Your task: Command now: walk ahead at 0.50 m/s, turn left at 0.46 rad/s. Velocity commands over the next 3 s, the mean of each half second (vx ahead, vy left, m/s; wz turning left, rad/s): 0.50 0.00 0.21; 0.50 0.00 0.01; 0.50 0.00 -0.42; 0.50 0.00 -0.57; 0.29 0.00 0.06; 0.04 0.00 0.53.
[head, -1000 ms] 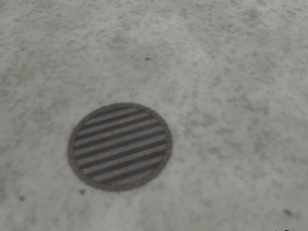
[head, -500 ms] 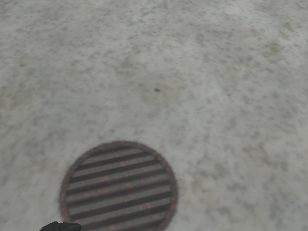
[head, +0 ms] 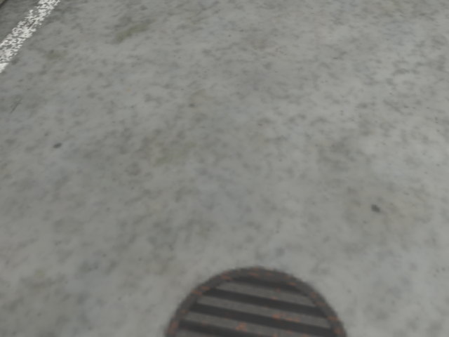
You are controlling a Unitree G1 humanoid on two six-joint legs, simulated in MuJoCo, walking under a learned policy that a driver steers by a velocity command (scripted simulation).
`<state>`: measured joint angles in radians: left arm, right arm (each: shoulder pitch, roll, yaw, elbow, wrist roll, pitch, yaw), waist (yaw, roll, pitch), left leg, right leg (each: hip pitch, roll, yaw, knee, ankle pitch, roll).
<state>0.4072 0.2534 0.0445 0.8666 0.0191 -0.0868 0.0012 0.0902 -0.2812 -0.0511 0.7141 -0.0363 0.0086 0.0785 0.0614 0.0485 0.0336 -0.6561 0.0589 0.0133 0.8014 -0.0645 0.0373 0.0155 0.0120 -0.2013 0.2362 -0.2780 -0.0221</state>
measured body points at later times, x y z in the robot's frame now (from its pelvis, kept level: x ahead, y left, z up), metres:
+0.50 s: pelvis +0.26 +0.05 +0.00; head +0.28 +0.06 +0.45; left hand +0.38 +0.31 -0.12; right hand +0.27 -0.22 -0.13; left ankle +0.18 +0.10 -0.74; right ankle +0.43 -0.09 -0.69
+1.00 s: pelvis +0.54 +0.02 +0.01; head +0.56 +0.01 +0.45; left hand +0.50 +0.27 -0.13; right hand +0.68 -0.22 -0.13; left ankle +0.65 +0.19 -0.68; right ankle +0.51 -0.05 -0.74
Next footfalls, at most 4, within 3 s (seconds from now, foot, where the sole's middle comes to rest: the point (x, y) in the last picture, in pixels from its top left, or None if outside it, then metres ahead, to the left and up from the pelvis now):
0.12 left None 0.22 0.11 -0.78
0.68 right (270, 311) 0.55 -0.05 -0.78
1.20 left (207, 230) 0.81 0.16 -0.78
1.74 right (281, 180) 1.04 -0.09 -0.78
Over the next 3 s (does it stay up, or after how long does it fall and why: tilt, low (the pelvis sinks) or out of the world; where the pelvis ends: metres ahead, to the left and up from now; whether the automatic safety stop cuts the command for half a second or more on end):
stays up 1.25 -0.17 0.00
